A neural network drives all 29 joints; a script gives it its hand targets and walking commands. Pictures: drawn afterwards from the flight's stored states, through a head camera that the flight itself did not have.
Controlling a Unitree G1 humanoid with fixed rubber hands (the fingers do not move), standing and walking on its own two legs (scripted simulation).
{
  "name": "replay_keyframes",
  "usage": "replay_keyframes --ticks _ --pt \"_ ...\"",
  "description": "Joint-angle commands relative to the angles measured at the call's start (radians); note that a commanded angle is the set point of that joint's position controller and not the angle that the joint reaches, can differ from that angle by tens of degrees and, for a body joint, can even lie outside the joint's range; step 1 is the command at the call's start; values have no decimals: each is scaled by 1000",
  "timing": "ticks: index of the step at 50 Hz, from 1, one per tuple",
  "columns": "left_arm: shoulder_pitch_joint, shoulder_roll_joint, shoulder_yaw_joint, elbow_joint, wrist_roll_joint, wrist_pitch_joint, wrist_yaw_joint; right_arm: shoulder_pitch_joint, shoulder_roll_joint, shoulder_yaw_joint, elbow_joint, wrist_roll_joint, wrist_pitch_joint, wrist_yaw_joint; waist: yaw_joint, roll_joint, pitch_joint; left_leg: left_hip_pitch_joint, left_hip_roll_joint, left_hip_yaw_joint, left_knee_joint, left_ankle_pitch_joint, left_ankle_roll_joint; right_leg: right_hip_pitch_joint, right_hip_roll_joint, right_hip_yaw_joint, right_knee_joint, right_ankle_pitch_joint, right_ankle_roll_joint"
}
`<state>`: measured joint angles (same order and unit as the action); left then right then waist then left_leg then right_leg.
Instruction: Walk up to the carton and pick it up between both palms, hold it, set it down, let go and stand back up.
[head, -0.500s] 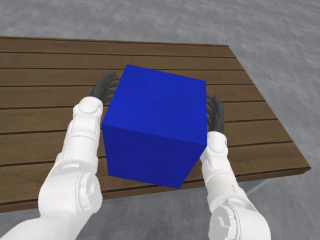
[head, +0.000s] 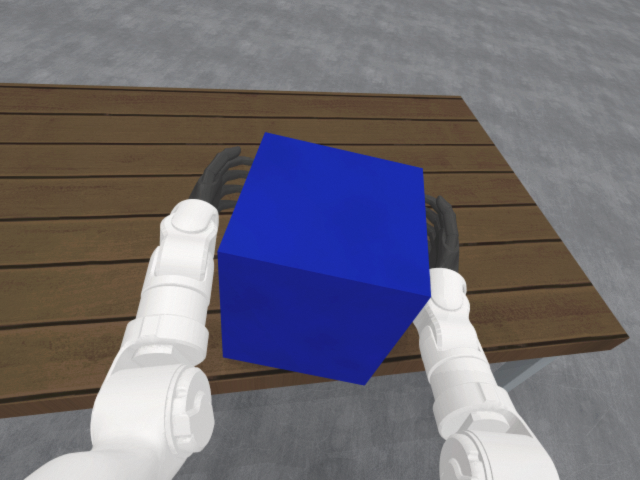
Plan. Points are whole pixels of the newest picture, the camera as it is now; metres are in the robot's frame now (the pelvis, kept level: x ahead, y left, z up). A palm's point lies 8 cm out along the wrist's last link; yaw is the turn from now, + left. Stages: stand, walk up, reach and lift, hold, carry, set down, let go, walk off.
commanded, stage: reach and lift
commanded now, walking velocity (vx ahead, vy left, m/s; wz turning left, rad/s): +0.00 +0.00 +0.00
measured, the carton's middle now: (318, 267) +0.38 -0.02 +0.04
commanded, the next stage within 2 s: none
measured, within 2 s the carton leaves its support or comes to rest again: neither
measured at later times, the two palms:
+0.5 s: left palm (197, 189) +0.40 +0.13 +0.16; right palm (452, 230) +0.36 -0.17 +0.14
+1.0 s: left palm (182, 185) +0.37 +0.14 +0.19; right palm (464, 210) +0.36 -0.17 +0.18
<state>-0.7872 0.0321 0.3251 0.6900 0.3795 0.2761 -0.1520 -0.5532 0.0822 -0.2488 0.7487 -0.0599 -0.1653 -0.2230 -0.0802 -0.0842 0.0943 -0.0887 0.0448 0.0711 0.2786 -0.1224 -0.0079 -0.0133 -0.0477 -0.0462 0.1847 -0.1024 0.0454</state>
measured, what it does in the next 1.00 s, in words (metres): stands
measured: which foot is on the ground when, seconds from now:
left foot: down 0.00-1.00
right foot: down 0.00-1.00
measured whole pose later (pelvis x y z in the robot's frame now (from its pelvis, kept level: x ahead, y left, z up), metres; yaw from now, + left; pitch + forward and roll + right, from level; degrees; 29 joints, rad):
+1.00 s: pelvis -0.01 -0.01 +0.00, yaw +1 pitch -10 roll +0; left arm -0.68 -0.03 0.33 0.17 0.38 0.67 -0.09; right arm -0.69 -0.06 -0.01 0.60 0.19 0.14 -0.19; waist -0.11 -0.08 0.10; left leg 0.02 0.04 0.05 0.27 -0.12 -0.02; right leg 0.07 -0.05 -0.06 0.24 -0.14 0.03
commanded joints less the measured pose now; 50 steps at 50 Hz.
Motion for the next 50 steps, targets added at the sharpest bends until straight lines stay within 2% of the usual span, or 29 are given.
replay_keyframes --ticks 1,2,4,5,7,8,10,13,15,20,21,23,28,30,32,34,35,36,37,38,41,42,43,44,45,46,47,49,50 --pt "-464 -570 -339 -137 -85 -34 -59 -656 481 418 -239 25 -22 91 -10 95 -505 215 -75 52 39 292 -35 109 91 -61 41 296 -11" --pt "-483 -554 -337 -148 -89 -18 -63 -691 464 436 -279 37 -9 88 -7 59 -509 201 -74 57 38 267 -26 111 90 -58 38 292 -12" --pt "-470 -563 -363 -215 -104 -3 -55 -655 466 460 -273 67 24 90 -8 80 -487 233 -72 45 27 279 -25 112 93 -59 37 275 -8" --pt "-482 -529 -310 -148 -79 23 -66 -653 444 425 -209 53 54 92 -16 64 -375 204 -71 49 8 188 -16 92 87 -61 20 182 -10" --pt "-500 -576 -356 -225 -98 43 -55 -662 437 416 -231 81 61 100 -21 110 -396 238 -70 47 4 204 -28 54 94 -73 15 136 -11" --pt "-456 -550 -313 -168 -78 69 -67 -670 415 400 -227 80 74 99 -16 57 -335 234 -66 55 0 174 -15 59 95 -77 5 108 -10" --pt "-467 -569 -337 -240 -84 76 -58 -708 422 431 -294 98 71 108 6 86 -416 247 -73 52 -4 196 -23 85 99 -84 16 127 -10" --pt "-457 -556 -295 -181 -60 107 -72 -705 404 376 -221 78 99 121 -16 69 -330 249 -66 47 -8 148 -12 54 97 -87 3 56 -14" --pt "-464 -572 -341 -269 -80 116 -62 -704 401 407 -253 110 101 124 -13 88 -370 279 -64 42 0 203 -21 58 100 -93 18 95 -13" --pt "-455 -561 -346 -300 -87 141 -64 -705 392 419 -266 130 123 127 -26 94 -363 284 -73 40 12 226 -21 70 99 -92 26 150 -6" --pt "-455 -563 -344 -280 -89 149 -71 -690 376 392 -232 118 134 124 -48 99 -318 248 -81 38 2 171 -16 62 92 -82 19 121 -3" --pt "-437 -563 -346 -321 -83 160 -74 -681 386 422 -243 137 138 126 -36 82 -332 273 -76 37 2 196 -11 66 99 -98 24 141 6" --pt "-432 -543 -347 -378 -88 179 -71 -741 387 471 -324 163 154 125 -13 49 -359 252 -83 38 7 188 0 95 94 -84 43 194 10" --pt "-427 -573 -425 -500 -138 180 -64 -742 397 556 -409 206 151 120 -22 52 -485 299 -86 38 27 278 -8 124 105 -90 59 277 13" --pt "-416 -574 -455 -533 -161 178 -57 -749 415 584 -457 219 156 112 -32 48 -513 293 -92 25 43 317 -12 136 99 -74 72 358 14" --pt "-364 -529 -400 -462 -133 201 -67 -704 382 557 -392 205 189 102 -38 45 -394 250 -103 25 21 214 0 113 89 -58 51 306 21" --pt "-386 -525 -410 -504 -128 208 -75 -653 376 551 -366 205 206 104 -48 49 -384 250 -96 23 13 202 2 107 90 -66 60 315 19" --pt "-374 -505 -356 -488 -102 221 -83 -654 389 550 -360 205 219 103 -19 23 -321 210 -106 33 0 140 20 112 79 -53 51 266 25" --pt "-415 -513 -364 -529 -96 229 -84 -662 390 541 -345 214 225 109 -21 47 -334 216 -100 37 -11 140 12 114 85 -63 56 240 24" --pt "-407 -538 -398 -604 -102 237 -79 -676 406 580 -393 257 225 109 -14 64 -398 255 -97 32 3 221 6 133 95 -64 68 290 17" --pt "-358 -506 -376 -546 -114 267 -80 -716 380 614 -425 262 240 102 -7 26 -400 265 -104 31 20 240 12 135 94 -59 60 342 27" --pt "-365 -546 -409 -575 -120 283 -76 -727 391 610 -449 265 242 100 -33 33 -401 278 -98 24 19 243 0 130 102 -75 64 315 22" --pt "-411 -537 -398 -569 -118 288 -72 -768 381 598 -446 274 250 104 -22 44 -392 269 -96 22 10 196 3 89 105 -72 50 217 15" --pt "-424 -538 -434 -591 -127 295 -67 -763 375 580 -408 285 261 108 -49 78 -362 275 -91 15 6 206 -4 73 106 -77 48 204 10" --pt "-445 -555 -436 -623 -129 305 -59 -764 365 586 -414 283 265 116 -32 98 -371 278 -89 24 2 204 -7 69 112 -81 45 167 1" --pt "-448 -562 -451 -602 -139 312 -55 -767 343 547 -376 271 271 122 -60 105 -361 280 -81 10 -3 179 -14 33 115 -93 44 111 -6" --pt "-478 -569 -449 -637 -147 310 -44 -805 370 563 -399 280 271 126 -31 113 -388 264 -84 15 -3 173 -14 46 115 -92 39 71 -10" --pt "-455 -542 -397 -588 -107 341 -39 -804 364 542 -354 277 294 133 -11 101 -346 251 -87 23 -11 150 -4 54 112 -88 37 63 -6" --pt "-470 -539 -394 -564 -107 351 -43 -820 353 506 -310 267 304 140 -31 93 -319 240 -86 21 -20 105 1 34 107 -87 28 18 -10"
